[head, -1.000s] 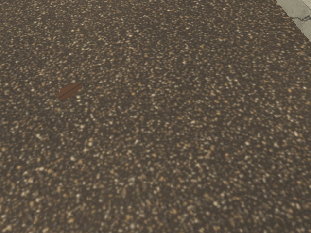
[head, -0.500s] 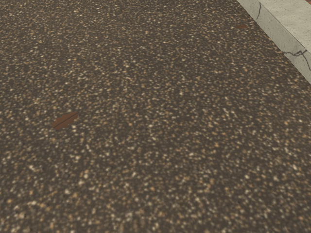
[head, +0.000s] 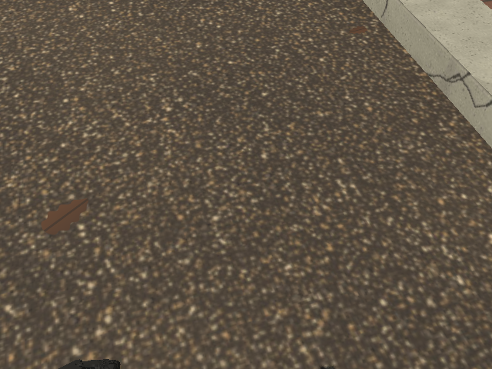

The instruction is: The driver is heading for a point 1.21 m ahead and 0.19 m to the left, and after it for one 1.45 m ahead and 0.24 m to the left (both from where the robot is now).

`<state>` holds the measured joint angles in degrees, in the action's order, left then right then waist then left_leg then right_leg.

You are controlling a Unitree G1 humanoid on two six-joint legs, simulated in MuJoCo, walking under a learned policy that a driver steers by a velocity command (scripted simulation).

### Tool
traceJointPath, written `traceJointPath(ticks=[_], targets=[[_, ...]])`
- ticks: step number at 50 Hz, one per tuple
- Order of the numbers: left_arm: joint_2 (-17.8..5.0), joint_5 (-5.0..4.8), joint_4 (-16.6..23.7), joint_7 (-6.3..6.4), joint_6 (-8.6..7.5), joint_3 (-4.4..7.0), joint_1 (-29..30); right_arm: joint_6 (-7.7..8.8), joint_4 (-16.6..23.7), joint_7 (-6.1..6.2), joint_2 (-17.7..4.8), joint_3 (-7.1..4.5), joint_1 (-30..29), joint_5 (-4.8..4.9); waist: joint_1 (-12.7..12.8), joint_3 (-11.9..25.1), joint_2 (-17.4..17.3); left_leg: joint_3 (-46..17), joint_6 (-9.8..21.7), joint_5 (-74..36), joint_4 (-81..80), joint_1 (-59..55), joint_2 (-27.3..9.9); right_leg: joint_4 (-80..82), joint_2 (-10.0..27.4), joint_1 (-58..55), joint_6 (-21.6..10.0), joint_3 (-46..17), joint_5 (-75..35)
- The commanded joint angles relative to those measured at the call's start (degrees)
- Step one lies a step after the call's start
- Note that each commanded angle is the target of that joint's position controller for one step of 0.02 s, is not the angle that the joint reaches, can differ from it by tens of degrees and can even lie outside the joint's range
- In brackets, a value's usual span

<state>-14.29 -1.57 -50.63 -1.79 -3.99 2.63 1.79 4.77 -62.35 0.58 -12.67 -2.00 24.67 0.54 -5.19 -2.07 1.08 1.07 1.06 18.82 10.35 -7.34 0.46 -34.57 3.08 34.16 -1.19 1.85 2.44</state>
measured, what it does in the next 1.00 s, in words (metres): walks ahead: right foot, then left foot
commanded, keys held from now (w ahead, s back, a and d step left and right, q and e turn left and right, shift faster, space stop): w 1.00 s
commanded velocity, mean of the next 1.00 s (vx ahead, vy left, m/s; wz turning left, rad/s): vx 0.49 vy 0.00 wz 0.00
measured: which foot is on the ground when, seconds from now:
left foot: down 0.00-0.12, up 0.14-0.62, down 0.64-1.00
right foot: up 0.00-0.08, down 0.10-0.66, up 0.68-1.00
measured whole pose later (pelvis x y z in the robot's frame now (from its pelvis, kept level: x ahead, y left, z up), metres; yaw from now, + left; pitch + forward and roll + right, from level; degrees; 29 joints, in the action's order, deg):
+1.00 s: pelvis +0.56 +0.03 +0.01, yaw +0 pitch +1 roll +1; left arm -15.3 -0.6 -52.9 -0.1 -4.1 3.6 -3.9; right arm 5.3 -57.3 -0.1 -13.4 -3.0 19.9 0.1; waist -3.4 -0.3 2.1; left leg 3.7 3.4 10.9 11.5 1.9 3.4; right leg -40.1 7.4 38.8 -0.6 -2.0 -2.0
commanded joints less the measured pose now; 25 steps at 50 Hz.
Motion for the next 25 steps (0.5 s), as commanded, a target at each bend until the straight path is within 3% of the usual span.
traceJointPath(ticks=[1,3,4,5,6,7,8,9,10,12,14,18,22,25], targets=[[-4.5,-0.21,5.0,-0.51,-0.84,0.81,6.2,0.28,1.6,0.52,-10.6,-2.33,-0.2,0.62,3.1,-5.1,-7.1,-5.1,7.8,-28.4,-2.6,5.7,-15.2,4.1,-1.0,-3.9,-2.2,-0.1,-2.2],[-7.1,0.01,3.6,-0.45,-0.93,2.21,0.1,-0.39,2.2,0.58,-11.6,-2.83,-1.6,0.44,7.2,0.2,-8.0,-3.3,6.4,-46.6,6.0,3.2,-15.1,3.7,-3.5,-13.1,-4.2,1.5,0.6],[-8.9,-0.04,0.9,-0.15,-0.73,3.49,-8.5,-0.93,2.5,0.61,-10.9,-2.63,-2.2,0.18,11.3,5.1,-7.7,-1.5,5.2,-52.4,15.8,5.3,-13.0,3.7,-5.1,-23.7,-5.7,2.6,1.4],[-11.1,0.07,-1.9,0.33,-0.42,4.61,-18.4,-1.20,3.4,0.59,-9.9,-2.09,-2.4,-0.44,15.4,10.9,-5.9,-0.5,3.5,-44.6,29.7,15.1,-10.6,2.5,-0.7,-39.1,-7.9,-2.3,3.2],[-16.5,1.30,-3.4,0.60,-0.19,5.72,-25.9,-0.44,4.4,-0.09,-2.7,-0.03,4.6,-0.51,12.9,20.9,8.5,0.9,-0.5,-16.2,54.2,36.6,-1.0,7.1,15.0,-59.8,-17.3,-29.4,17.7],[-12.8,0.88,-3.8,0.26,-0.25,4.24,-25.1,1.16,4.0,-0.56,-3.1,0.01,2.7,0.37,13.0,23.2,11.8,-7.3,0.4,13.0,64.8,43.3,2.2,19.0,19.0,-58.3,-18.7,-46.2,26.9],[-10.0,0.44,-3.0,0.14,-0.83,3.21,-18.9,2.26,6.3,-0.83,-8.3,-1.53,-3.5,2.16,11.8,12.7,9.5,-7.9,1.8,10.6,68.7,49.1,-1.4,20.9,17.0,-49.7,-15.5,-39.4,28.8],[-8.1,0.70,-1.7,0.07,-1.30,2.50,-13.4,2.77,7.5,-0.58,-9.4,-1.79,-7.2,2.58,9.8,7.0,5.3,-6.4,2.8,5.2,66.8,48.5,-4.6,22.2,15.1,-40.3,-13.8,-31.4,24.0],[-6.3,1.35,-1.4,-0.23,-1.78,1.91,-9.9,2.67,7.6,-0.08,-9.1,-2.19,-8.4,1.75,7.7,3.6,2.2,-5.4,2.8,1.0,63.2,45.7,-6.9,23.6,13.0,-31.9,-12.7,-25.0,17.5],[-4.3,2.06,-1.6,-0.56,-2.29,1.22,-7.4,1.14,6.8,0.41,-6.7,-2.46,-5.3,0.81,4.0,2.6,3.9,-5.9,2.6,-2.6,58.2,38.5,-9.4,26.2,9.7,-23.0,-11.4,-17.6,12.0],[-5.2,1.76,-2.8,-0.22,-2.44,1.29,-9.1,0.00,7.4,0.64,-5.3,-2.42,-6.0,0.56,3.4,1.1,3.5,-4.9,1.6,-3.7,54.3,38.3,-10.0,28.6,9.0,-19.3,-12.2,-14.2,10.2],[-8.1,1.77,-4.3,1.59,-2.37,1.77,-14.3,-0.22,11.0,0.66,-6.4,-2.87,-14.9,-0.38,5.1,-1.5,1.4,-4.6,-1.0,-15.7,41.4,46.4,-10.4,30.6,9.2,-22.1,-12.6,-11.5,6.2],[-8.6,1.09,-5.4,2.32,-1.94,1.72,-18.7,0.41,13.1,-0.38,-4.9,-2.12,-23.0,0.03,7.7,-2.1,1.2,-1.7,-1.5,-25.4,27.9,43.9,-7.7,30.3,7.3,-24.4,-10.6,-6.5,2.5],[-9.0,0.67,-6.9,2.42,-1.24,1.86,-22.6,0.61,14.8,-1.38,-4.7,-1.51,-27.8,0.52,9.4,-3.2,1.0,-1.3,-1.3,-24.9,22.7,44.3,-6.6,28.4,8.8,-29.7,-10.4,-5.8,1.5]])
Keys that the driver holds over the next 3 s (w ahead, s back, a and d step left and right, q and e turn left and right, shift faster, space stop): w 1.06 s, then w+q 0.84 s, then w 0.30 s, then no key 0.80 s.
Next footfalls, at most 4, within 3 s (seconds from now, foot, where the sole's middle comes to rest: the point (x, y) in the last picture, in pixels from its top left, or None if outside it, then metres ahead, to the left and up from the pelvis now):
0.10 right None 0.24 -0.13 -0.77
0.64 left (191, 344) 0.55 0.12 -0.77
1.18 right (267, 240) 0.86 -0.13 -0.77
1.72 left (173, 185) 1.10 0.17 -0.77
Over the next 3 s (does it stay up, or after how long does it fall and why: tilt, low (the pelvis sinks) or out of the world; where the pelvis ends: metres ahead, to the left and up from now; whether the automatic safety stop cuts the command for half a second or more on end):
stays up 1.42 0.21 0.00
